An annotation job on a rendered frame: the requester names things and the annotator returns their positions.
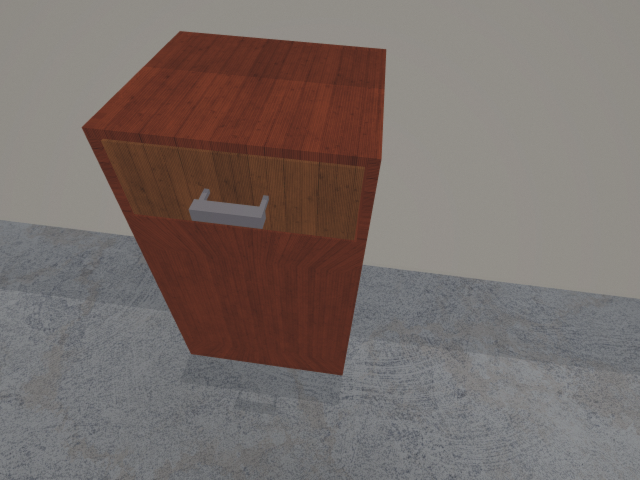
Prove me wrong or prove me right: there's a cabinet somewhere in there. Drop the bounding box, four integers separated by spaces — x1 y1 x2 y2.
82 31 386 375

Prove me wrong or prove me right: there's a handle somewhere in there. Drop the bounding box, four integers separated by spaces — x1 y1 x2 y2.
189 188 269 229

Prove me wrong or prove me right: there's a drawer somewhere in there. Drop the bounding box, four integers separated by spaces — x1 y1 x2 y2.
101 139 365 240

